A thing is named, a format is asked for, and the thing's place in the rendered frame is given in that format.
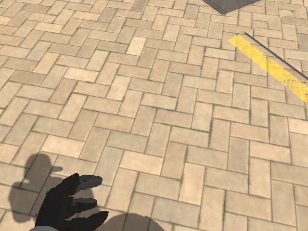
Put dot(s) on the left robot hand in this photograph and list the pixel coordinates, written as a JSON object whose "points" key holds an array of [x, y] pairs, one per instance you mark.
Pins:
{"points": [[58, 205]]}

